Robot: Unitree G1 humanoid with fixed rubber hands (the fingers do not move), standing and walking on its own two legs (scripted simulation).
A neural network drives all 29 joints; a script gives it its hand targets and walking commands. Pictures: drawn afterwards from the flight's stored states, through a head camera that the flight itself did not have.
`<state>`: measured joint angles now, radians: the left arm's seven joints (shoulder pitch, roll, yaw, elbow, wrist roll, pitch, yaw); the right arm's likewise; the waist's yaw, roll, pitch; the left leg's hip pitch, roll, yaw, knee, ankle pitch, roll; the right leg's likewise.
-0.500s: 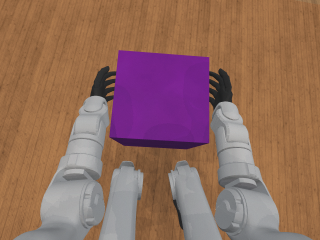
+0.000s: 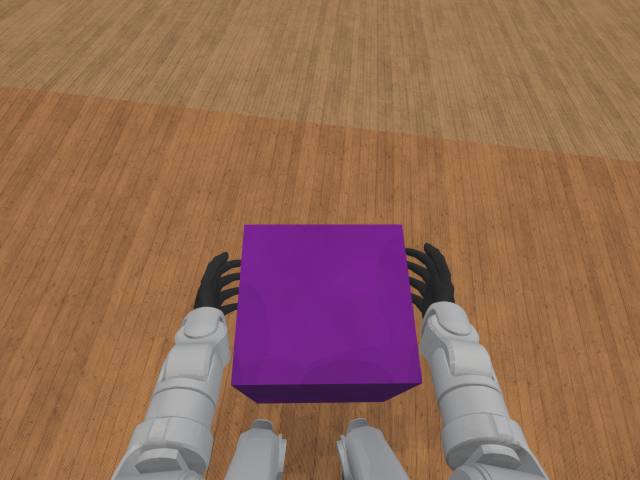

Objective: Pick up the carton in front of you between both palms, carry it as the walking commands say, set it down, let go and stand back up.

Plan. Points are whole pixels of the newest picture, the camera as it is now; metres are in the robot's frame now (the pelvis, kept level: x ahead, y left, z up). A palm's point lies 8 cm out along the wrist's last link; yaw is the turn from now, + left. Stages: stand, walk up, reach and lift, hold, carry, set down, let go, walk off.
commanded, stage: reach and lift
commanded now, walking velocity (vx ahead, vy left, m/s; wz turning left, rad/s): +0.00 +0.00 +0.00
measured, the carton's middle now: (321, 323) +0.36 -0.01 -0.13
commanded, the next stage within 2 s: hold in 1.66 s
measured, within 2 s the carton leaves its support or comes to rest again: neither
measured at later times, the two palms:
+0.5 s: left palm (184, 299) +0.32 +0.13 +0.09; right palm (497, 284) +0.32 -0.17 +0.10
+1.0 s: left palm (167, 286) +0.31 +0.13 +0.13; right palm (518, 269) +0.32 -0.16 +0.14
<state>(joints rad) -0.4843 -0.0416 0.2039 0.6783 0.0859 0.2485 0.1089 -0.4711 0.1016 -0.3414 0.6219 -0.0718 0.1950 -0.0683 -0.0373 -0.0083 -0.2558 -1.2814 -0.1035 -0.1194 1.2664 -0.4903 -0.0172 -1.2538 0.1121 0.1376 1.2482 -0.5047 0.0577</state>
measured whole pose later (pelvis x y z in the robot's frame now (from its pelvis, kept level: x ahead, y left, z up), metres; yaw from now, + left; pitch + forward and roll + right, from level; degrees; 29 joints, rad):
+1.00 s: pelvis +0.03 -0.01 +0.13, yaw +1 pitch -3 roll +0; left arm -0.27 -0.15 0.23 0.41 0.27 0.63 0.03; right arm -0.28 0.16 -0.29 0.38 -0.29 0.59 0.00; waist -0.03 0.01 -0.01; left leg -0.18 -0.05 -0.14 0.43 -0.21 -0.01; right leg -0.16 0.05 0.16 0.42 -0.22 0.02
